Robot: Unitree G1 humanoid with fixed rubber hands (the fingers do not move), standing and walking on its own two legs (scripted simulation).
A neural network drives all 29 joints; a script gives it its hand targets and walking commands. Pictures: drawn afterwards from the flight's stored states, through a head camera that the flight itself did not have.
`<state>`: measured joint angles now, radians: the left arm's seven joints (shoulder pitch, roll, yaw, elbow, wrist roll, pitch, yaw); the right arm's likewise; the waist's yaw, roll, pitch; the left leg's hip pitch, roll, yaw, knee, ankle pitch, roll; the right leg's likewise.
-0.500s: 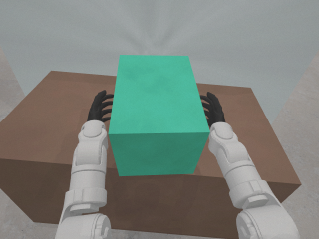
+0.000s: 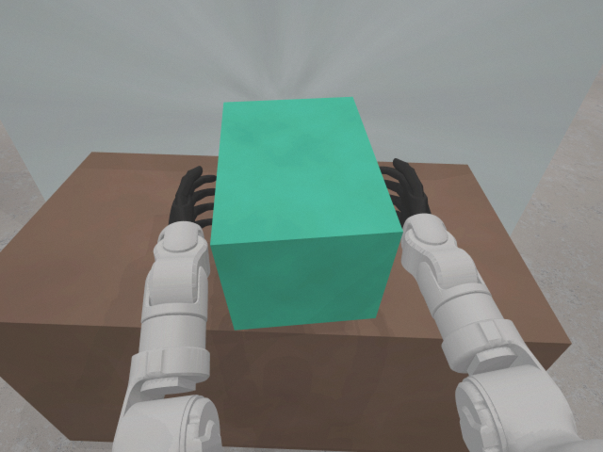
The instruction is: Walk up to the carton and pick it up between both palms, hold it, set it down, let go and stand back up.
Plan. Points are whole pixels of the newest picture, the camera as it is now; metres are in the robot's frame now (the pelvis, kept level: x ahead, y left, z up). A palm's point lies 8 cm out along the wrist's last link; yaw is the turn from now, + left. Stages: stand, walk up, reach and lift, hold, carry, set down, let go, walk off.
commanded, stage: reach and lift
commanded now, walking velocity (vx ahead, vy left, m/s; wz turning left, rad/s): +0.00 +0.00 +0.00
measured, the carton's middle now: (297, 206) +0.44 +0.01 +0.12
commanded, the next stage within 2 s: hold in 0.34 s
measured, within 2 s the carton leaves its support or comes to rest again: neither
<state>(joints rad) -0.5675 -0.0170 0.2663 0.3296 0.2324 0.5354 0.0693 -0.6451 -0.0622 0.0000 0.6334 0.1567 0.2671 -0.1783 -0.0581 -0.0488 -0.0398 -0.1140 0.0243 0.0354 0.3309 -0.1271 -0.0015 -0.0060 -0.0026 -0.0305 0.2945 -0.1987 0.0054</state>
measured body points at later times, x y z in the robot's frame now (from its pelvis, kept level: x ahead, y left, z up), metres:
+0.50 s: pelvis -0.01 +0.00 +0.00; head -0.06 +0.02 +0.45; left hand +0.37 +0.16 +0.18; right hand +0.36 -0.14 +0.17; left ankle +0.04 +0.12 -0.75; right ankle -0.02 -0.12 -0.75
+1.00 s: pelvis +0.00 +0.00 +0.00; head -0.06 +0.02 +0.44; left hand +0.36 +0.17 +0.18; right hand +0.37 -0.14 +0.18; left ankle +0.04 +0.12 -0.75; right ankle -0.02 -0.12 -0.75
